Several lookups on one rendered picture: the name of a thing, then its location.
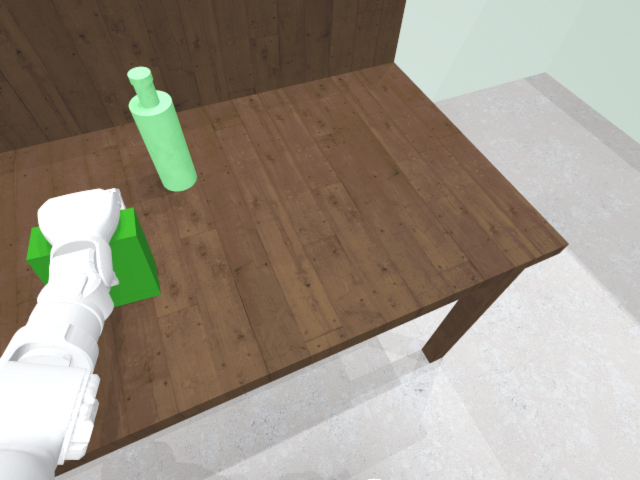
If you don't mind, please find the table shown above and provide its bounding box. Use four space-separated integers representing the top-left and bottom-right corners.
0 0 569 477

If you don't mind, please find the sponge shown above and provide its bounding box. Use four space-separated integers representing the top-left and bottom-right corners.
26 207 161 307

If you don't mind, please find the left robot upper arm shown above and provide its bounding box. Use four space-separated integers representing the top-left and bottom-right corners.
0 361 100 480

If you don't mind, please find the left robot forearm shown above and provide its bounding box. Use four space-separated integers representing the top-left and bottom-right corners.
0 235 114 374

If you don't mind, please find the robot left hand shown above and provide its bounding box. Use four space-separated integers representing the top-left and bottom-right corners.
38 188 126 287

